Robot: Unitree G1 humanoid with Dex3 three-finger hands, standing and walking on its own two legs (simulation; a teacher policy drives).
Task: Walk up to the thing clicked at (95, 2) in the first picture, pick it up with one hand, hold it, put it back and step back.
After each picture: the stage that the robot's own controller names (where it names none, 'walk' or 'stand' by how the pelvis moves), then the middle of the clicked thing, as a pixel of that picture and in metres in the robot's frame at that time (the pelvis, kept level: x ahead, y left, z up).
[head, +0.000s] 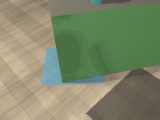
stand; out of the picture +1.04 -0.07 +0.09
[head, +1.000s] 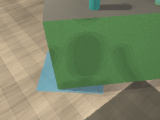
walk; out of the picture +0.94 +0.00 +0.12
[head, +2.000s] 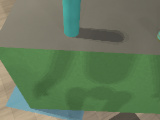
walk; (71, 8) +0.60 +0.13 +0.11
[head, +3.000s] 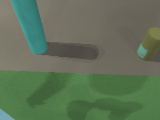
stand; (31, 23) +0.50 +0.21 +0.12
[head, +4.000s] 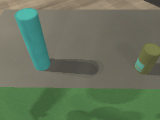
stand; (35, 43) +0.47 +0.21 +0.09
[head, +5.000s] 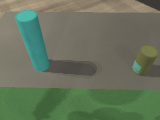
stand; (35, 44) +0.47 +0.21 +0.08
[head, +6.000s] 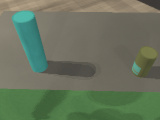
stand; (32, 45) +0.46 +0.22 +0.08
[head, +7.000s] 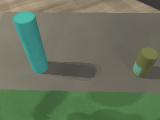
stand; (33, 46) +0.46 +0.22 +0.08
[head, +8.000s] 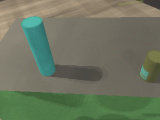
rise first; (41, 49) +0.46 +0.22 +0.09
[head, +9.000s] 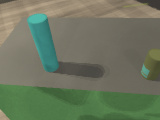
go down; (45, 45) +0.48 +0.20 +0.09
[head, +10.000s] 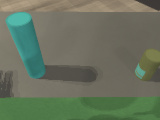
go down; (29, 50) +0.44 +0.20 +0.10
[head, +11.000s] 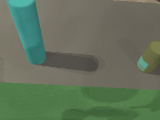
close in; (30, 34) +0.46 +0.19 +0.11
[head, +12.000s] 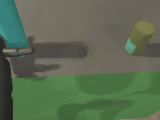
close; (9, 24) +0.49 +0.22 +0.14
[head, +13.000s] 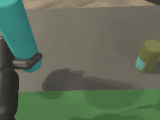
lift; (20, 38) +0.38 +0.18 +0.21
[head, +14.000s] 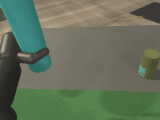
lift; (27, 31) +0.32 +0.17 +0.30
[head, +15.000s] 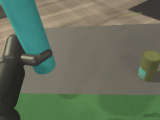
hold; (31, 33) +0.33 +0.15 +0.29
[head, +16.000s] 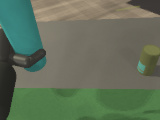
hold; (22, 30) +0.30 +0.16 +0.30
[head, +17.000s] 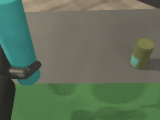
crouch; (18, 46) +0.32 +0.19 +0.23
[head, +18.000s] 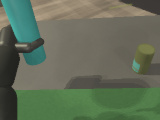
crouch; (24, 25) +0.41 +0.19 +0.25
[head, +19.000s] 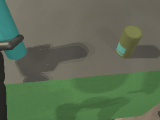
lower; (1, 23) +0.49 +0.22 +0.15
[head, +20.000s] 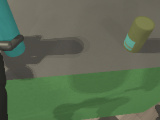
lower; (1, 20) +0.48 +0.22 +0.15
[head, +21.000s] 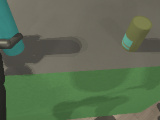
lower; (0, 19) +0.49 +0.22 +0.15
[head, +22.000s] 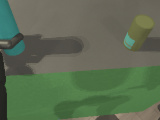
lower; (1, 19) +0.49 +0.22 +0.15
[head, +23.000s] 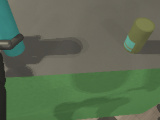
loosen; (1, 20) +0.49 +0.22 +0.15
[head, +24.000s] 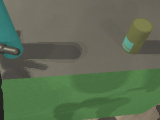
withdraw; out of the picture +0.48 +0.22 +0.14
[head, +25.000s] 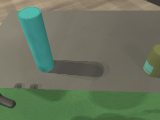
sink last; (39, 43) +0.45 +0.20 +0.11
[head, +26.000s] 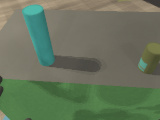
stand; (41, 38) +0.49 +0.22 +0.10
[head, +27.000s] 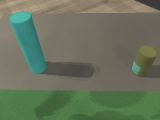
stand; (30, 46) +0.46 +0.22 +0.10
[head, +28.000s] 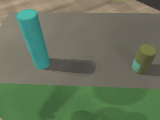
stand; (35, 42) +0.49 +0.22 +0.09
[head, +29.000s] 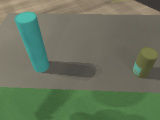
stand; (34, 45) +0.47 +0.22 +0.08
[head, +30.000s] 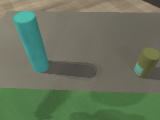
stand; (34, 45) +0.46 +0.22 +0.08
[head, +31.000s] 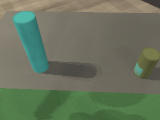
stand; (33, 45) +0.46 +0.22 +0.08
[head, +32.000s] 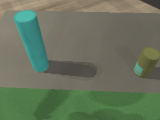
stand; (34, 45) +0.47 +0.21 +0.08
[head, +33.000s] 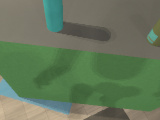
walk; (52, 1) +0.59 +0.15 +0.10
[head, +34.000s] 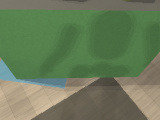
walk; out of the picture +0.79 +0.26 +0.11
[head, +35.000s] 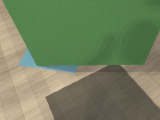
stand; out of the picture +1.07 +0.28 +0.11
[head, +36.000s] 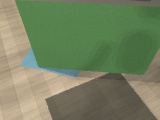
stand; out of the picture +1.09 +0.17 +0.09
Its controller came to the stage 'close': yes
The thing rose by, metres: 0.24
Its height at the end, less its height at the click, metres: +0.00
